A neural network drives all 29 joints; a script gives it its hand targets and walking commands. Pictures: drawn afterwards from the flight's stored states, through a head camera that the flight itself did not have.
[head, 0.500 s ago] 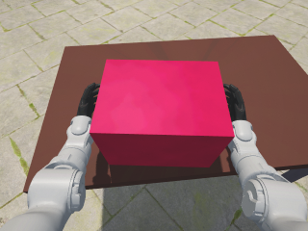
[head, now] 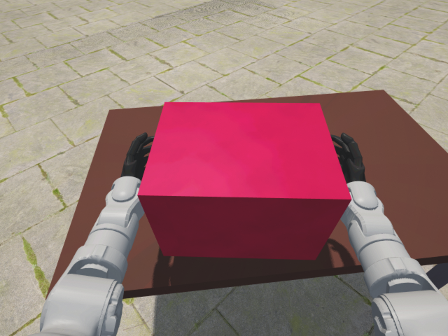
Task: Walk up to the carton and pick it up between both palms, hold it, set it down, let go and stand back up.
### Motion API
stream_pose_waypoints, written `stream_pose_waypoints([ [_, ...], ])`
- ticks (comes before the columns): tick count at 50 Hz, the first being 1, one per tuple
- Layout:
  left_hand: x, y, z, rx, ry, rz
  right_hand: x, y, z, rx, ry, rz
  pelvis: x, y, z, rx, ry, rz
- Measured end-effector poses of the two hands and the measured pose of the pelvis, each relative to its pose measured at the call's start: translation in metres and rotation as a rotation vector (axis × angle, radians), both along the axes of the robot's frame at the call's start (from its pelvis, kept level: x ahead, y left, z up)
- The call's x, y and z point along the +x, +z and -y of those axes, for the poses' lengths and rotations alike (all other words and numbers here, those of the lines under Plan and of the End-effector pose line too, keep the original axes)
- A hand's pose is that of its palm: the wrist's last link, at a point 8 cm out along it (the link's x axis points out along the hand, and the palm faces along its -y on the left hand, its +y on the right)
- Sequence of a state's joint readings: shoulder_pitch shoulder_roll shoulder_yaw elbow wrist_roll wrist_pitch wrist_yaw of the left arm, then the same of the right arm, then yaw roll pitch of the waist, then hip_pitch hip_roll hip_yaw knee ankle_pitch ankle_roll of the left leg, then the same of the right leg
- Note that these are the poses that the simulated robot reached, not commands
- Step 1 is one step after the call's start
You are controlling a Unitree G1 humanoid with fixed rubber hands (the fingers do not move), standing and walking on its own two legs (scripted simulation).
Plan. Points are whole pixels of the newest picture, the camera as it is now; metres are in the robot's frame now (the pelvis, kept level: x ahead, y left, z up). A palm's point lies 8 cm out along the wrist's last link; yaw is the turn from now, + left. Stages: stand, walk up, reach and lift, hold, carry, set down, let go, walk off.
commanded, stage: reach and lift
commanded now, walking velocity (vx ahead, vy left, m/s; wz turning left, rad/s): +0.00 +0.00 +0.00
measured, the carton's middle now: (240, 181) +0.41 -0.01 +0.07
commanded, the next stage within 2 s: hold in 1.74 s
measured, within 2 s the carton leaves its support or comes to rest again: neither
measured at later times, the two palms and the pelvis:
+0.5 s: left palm (121, 170) +0.37 +0.20 +0.15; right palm (358, 171) +0.36 -0.20 +0.14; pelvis -0.01 +0.00 +0.00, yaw +0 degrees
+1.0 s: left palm (105, 166) +0.35 +0.21 +0.18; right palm (359, 163) +0.35 -0.19 +0.17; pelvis -0.01 +0.00 +0.00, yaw +0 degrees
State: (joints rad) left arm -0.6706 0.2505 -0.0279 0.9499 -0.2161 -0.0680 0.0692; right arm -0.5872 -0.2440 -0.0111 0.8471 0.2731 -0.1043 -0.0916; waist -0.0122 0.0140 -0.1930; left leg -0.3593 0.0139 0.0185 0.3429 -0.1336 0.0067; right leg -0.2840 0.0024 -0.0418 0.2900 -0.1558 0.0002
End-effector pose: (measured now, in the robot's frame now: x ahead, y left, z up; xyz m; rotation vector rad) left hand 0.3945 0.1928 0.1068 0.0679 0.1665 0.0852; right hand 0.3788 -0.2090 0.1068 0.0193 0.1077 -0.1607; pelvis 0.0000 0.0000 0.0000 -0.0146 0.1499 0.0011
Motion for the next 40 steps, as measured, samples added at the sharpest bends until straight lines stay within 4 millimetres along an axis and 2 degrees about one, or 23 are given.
stream_pose_waypoints([
  [9,-0.011,0.029,-0.005,0.005,0.003,-0.005,-0.006,0.031,-0.005,-0.016,0.014,-0.010,-0.008,0.003,0.002,0.005,-0.005,0.102],
  [23,-0.026,0.037,-0.007,0.019,0.012,-0.029,-0.018,0.034,-0.005,-0.015,0.023,-0.035,-0.011,0.004,0.004,0.006,0.007,0.129],
  [31,-0.033,0.051,-0.005,0.001,0.015,-0.016,-0.021,0.048,-0.004,-0.003,0.025,-0.024,-0.007,0.004,0.004,0.005,-0.001,0.152],
  [40,-0.043,0.066,-0.017,-0.002,0.030,-0.008,-0.024,0.062,-0.015,0.019,0.034,-0.026,-0.004,0.003,0.002,0.006,0.003,0.187],
])
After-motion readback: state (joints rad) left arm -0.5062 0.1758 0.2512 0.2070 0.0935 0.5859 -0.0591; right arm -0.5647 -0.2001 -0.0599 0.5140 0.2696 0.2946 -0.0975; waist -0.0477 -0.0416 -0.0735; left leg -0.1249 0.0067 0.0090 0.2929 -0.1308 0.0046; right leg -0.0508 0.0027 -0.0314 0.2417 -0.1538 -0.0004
